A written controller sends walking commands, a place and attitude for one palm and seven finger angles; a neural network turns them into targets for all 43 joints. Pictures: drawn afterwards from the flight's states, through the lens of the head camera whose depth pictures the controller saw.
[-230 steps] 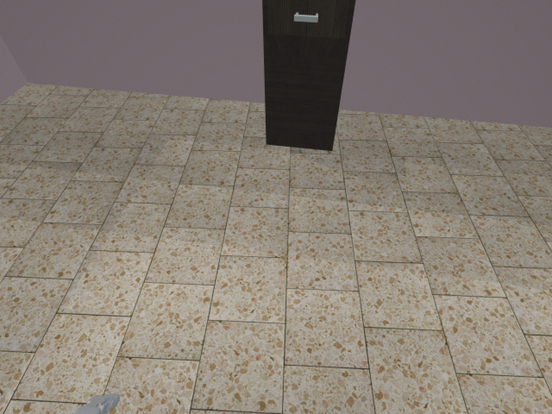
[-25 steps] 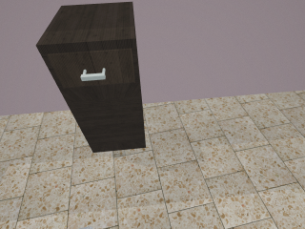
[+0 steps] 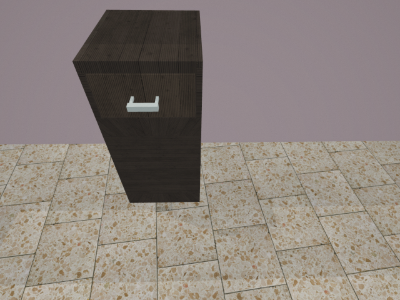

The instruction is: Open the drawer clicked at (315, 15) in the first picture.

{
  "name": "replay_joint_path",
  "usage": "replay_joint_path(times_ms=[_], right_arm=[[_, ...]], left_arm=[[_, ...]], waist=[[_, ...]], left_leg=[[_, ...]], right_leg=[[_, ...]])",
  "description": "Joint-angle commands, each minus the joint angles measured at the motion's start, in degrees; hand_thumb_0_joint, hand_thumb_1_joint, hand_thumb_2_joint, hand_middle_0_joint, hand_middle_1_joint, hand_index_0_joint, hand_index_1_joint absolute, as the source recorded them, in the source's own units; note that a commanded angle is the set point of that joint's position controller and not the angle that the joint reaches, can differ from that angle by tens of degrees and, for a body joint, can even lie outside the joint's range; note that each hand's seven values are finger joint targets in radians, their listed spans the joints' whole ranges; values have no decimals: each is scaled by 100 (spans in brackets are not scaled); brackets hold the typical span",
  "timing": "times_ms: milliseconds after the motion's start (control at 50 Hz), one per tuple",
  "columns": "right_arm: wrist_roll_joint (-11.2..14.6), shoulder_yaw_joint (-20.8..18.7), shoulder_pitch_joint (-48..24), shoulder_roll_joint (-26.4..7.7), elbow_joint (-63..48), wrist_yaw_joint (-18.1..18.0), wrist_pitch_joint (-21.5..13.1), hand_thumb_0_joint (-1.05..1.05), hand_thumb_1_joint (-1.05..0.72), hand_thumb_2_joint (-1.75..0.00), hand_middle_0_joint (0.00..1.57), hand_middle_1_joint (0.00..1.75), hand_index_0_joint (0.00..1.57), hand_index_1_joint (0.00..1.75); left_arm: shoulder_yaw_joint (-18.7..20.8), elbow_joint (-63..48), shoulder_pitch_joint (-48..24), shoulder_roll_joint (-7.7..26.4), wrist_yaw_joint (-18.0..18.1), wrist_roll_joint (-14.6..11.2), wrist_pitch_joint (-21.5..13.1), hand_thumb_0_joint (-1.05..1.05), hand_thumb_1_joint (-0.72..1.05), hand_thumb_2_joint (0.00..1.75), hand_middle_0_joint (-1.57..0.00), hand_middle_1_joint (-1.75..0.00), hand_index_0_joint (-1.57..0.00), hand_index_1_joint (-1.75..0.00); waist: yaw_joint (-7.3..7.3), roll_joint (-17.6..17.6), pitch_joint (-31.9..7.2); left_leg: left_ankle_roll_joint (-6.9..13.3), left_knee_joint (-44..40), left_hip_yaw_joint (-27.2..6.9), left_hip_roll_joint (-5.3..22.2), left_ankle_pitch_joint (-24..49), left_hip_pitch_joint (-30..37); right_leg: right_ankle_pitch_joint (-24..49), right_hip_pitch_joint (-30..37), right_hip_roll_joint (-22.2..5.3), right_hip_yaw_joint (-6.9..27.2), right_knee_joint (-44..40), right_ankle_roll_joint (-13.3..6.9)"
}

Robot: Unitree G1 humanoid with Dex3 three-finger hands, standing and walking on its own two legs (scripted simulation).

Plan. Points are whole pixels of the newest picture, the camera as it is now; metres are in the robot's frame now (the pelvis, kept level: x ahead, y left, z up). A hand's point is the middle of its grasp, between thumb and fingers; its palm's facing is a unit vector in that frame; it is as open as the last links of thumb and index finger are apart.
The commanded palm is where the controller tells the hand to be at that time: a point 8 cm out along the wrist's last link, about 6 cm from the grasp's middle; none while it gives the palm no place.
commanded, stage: take the last steps up to it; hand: left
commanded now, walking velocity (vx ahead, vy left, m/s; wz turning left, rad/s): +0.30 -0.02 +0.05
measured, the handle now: (143, 103) +0.72 +0.23 -0.04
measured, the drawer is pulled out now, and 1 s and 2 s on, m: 0.00 0.00 0.00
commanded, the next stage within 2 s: come to a stop and stand still in 0.64 s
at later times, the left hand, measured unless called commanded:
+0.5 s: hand out of the picture +0.04 +0.10 -0.17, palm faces +0.18 -0.98 -0.11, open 7.3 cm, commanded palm none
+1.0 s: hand (145, 231) +0.32 +0.17 -0.17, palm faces +0.02 -0.97 -0.25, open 7.3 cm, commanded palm none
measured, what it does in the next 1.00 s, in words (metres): walks ahead: right foot, then left foot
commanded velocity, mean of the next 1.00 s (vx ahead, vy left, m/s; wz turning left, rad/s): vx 0.10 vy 0.00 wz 0.02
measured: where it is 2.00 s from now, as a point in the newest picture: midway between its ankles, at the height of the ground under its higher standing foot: outside the picture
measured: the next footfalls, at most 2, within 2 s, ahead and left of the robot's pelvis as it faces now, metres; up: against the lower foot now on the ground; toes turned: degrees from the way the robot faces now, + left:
right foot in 0.10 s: +0.10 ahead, -0.13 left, +0.00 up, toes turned -7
left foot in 0.58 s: +0.27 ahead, +0.12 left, +0.00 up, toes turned +11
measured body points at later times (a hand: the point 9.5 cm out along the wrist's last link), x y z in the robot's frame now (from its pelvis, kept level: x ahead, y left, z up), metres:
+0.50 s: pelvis +0.13 -0.02 +0.00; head +0.15 -0.02 +0.44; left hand +0.04 +0.16 -0.16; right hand +0.22 -0.25 -0.15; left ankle +0.21 +0.12 -0.72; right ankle +0.06 -0.13 -0.75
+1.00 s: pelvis +0.25 -0.02 -0.02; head +0.27 -0.04 +0.43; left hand +0.32 +0.22 -0.15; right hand +0.27 -0.24 -0.19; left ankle +0.23 +0.11 -0.74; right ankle +0.29 -0.11 -0.75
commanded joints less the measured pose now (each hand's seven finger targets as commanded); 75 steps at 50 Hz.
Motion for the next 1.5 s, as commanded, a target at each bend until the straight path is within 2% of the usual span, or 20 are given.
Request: replay_joint_path(times_ms=[0, 60, 100, 120, 180, 240, 460, 520, 560, 640, 820, 880, 960, 1060, 1160, 1240, 1280, 1300, 1380, 1480], right_arm=[[-4, -213, 310, -968, -74, -59, -69, 0, -90, -90, 20, 30, 20, 30], [50, -169, 84, -727, -78, -42, -66, 0, -90, -90, 20, 30, 20, 30], [76, -78, -353, -426, -443, 51, -69, 0, -90, -90, 20, 30, 20, 30], [23, -147, -623, -576, -528, 83, -47, 0, -90, -90, 20, 30, 20, 30], [-1, -208, -230, -494, -239, 133, 27, 0, -90, -90, 20, 30, 20, 30], [-12, -164, -151, -290, -160, 171, 54, 0, -90, -90, 20, 30, 20, 30], [48, -66, -1309, -298, -663, 216, -83, 0, -90, -90, 20, 30, 20, 30], [5, -129, -137, -641, -305, 118, -171, 0, -90, -90, 20, 30, 20, 30], [-7, -329, 973, -1575, -63, -19, -194, 0, -90, -90, 20, 30, 20, 30], [39, -112, -228, -856, -353, -79, -167, 0, -90, -90, 20, 30, 20, 30], [28, -52, -671, -823, -369, -144, -102, 0, -90, -90, 20, 30, 20, 30], [97, -81, -607, -735, -292, -123, 19, 0, -90, -90, 20, 30, 20, 30], [130, -118, -266, -518, -233, -104, 294, 0, -90, -90, 20, 30, 20, 30], [135, -182, -462, -584, -342, -103, 420, 0, -90, -90, 20, 30, 20, 30], [128, -152, -368, -534, -433, -52, 375, 0, -90, -90, 20, 30, 20, 30], [110, -97, 310, -470, -226, -47, 251, 0, -90, -90, 20, 30, 20, 30], [19, -145, 119, -999, -319, -69, 155, 0, -90, -90, 20, 30, 20, 30], [-12, -122, -352, -1169, -492, -83, 177, 0, -90, -90, 20, 30, 20, 30], [-10, -23, -739, -958, -474, -167, 96, 0, -90, -90, 20, 30, 20, 30], [8, -72, -96, -972, -202, -200, 54, 0, -90, -90, 20, 30, 20, 30]], left_arm=[[60, -503, -257, 147, -23, 7, -241, 0, 90, 90, -20, -30, -20, -30], [127, -119, 767, 308, 31, 30, -343, 0, 90, 90, -20, -30, -20, -30], [293, 47, 1641, 1152, 133, 14, -386, 0, 90, 90, -20, -30, -20, -30], [273, 4, 1555, 1041, 166, -24, -362, 0, 90, 90, -20, -30, -20, -30], [152, -158, 707, 484, 200, -28, -446, 0, 90, 90, -20, -30, -20, -30], [85, -135, 772, 316, 185, -15, -558, 0, 90, 90, -20, -30, -20, -30], [84, 207, 1240, 488, 180, 15, -557, 0, 90, 90, -20, -30, -20, -30], [97, 158, 1021, 410, 172, -23, -486, 0, 90, 90, -20, -30, -20, -30], [3, -21, 1189, 9, 110, -90, -483, 0, 90, 90, -20, -30, -20, -30], [69, -101, 559, 63, 66, -9, -365, 0, 90, 90, -20, -30, -20, -30], [-37, -187, 526, -45, 170, -44, -141, 0, 90, 90, -20, -30, -20, -30], [47, -242, 548, 575, 212, -1, -178, 0, 90, 90, -20, -30, -20, -30], [142, -444, 119, 1096, 260, -27, -154, 0, 90, 90, -20, -30, -20, -30], [235, -715, -346, 1043, 349, 17, -66, 0, 90, 90, -20, -30, -20, -30], [314, -826, -497, 1109, 347, 56, -42, 0, 90, 90, -20, -30, -20, -30], [267, -783, -696, 951, 297, -13, 21, 0, 90, 90, -20, -30, -20, -30], [104, -816, -574, 359, 226, -102, 77, 0, 90, 90, -20, -30, -20, -30], [78, -819, -682, 287, 216, -81, 87, 0, 90, 90, -20, -30, -20, -30], [81, -449, -345, 350, 90, 8, 86, 0, 90, 90, -20, -30, -20, -30], [0, -336, -344, 286, 53, -20, -34, 0, 90, 90, -20, -30, -20, -30]], waist=[[-52, 647, 382], [418, -168, 154], [808, -1939, 277], [743, -1170, 572], [203, -940, 693], [90, -454, 567], [341, -685, 507], [-214, -170, 3], [-457, 1830, -950], [-84, 722, 183], [237, 528, -175], [289, -23, -185], [135, -1303, -385], [242, -773, -409], [247, -845, -715], [-56, -893, -682], [11, 1033, -255], [77, 1389, 205], [212, 904, 538], [-86, 593, 361]], left_leg=[[724, -812, -1442, 1556, -1018, -354], [285, 471, -836, 926, -1434, -1369], [-41, 3168, 11, 113, -2179, -3167], [-21, 3822, -392, 319, -1869, -3296], [-77, 4302, -559, 708, -690, -2909], [-235, 3996, -365, 679, -130, -2653], [-218, 1676, 36, 487, -49, -1922], [-80, 643, 66, 324, 403, 70], [792, -55, -2518, 2418, 1748, 1836], [793, -719, -1598, 2020, 532, -193], [564, -9, -386, 1532, 2956, -478], [-18, 661, -211, 981, 1628, -703], [-375, 2141, -5, 233, -1518, -988], [-412, 3822, -648, 144, -1913, -1624], [-457, 2639, -536, 145, -1620, -1312], [-357, 440, -296, 77, -104, 37], [21, -821, -1999, 1398, -905, -287], [355, -1330, -2471, 1856, -1587, -1270], [427, -1380, -1897, 1455, -1591, -1282], [594, -930, -1568, 1489, 143, 236]], right_leg=[[48, 125, 108, -158, -907, -69], [448, 1916, 44, 36, -2115, -162], [-1563, 2561, -1912, 2958, -3701, -1061], [-2099, 2033, -1966, 2960, -3956, -1232], [-1295, 1164, -1482, 1875, -3907, -955], [310, 1162, -1090, 901, -3750, -880], [2323, 1754, -1115, 410, -3092, -969], [2332, 1127, -633, -17, -1543, -722], [-1328, -710, 405, -471, 1310, -283], [-439, -846, -189, 292, 2167, -324], [669, 735, 71, 24, -839, -66], [2790, 1357, -190, 479, -1994, -155], [5426, 1416, -1420, 1301, -2140, -1183], [4915, 1498, -1502, 1225, -2278, -1502], [3706, 1662, -1349, 1205, -2376, -1383], [1277, 799, -782, 910, -2204, -766], [-245, -42, 137, 288, -1237, -194], [-400, 167, 272, 245, -815, -138], [-19, 124, 316, 503, 199, -173], [-250, -431, 248, 350, -261, -64]])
